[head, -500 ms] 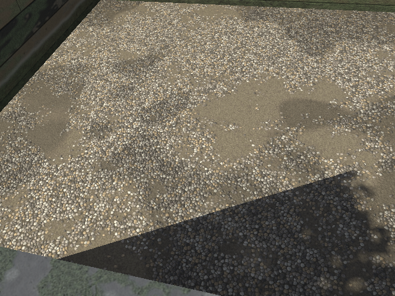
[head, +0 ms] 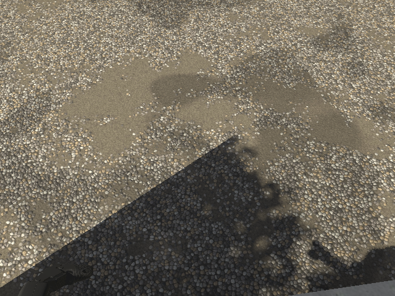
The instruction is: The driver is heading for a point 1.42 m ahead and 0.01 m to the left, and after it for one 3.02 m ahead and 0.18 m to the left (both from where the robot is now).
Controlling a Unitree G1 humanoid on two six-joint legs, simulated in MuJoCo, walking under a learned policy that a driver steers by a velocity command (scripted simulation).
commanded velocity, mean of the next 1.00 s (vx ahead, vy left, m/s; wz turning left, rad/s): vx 0.60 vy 0.00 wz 0.21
